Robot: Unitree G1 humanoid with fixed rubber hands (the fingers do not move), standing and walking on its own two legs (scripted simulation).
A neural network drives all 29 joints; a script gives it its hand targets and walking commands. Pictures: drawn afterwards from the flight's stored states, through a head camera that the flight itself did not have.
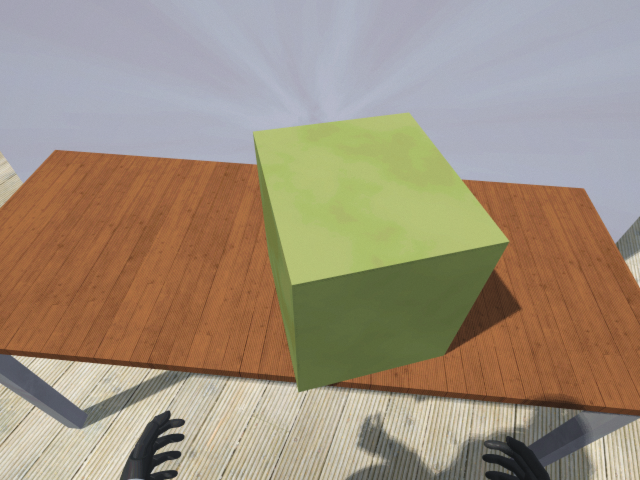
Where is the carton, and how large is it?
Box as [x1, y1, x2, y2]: [253, 112, 509, 391]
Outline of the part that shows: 408,112 253,131 268,254 298,391 443,355 509,241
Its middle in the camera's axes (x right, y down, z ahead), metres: +0.05 +0.02 +0.63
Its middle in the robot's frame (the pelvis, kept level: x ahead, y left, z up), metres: +0.47 -0.02 -0.01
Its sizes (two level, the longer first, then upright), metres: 0.293 0.258 0.298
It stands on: a table, 0.61 m high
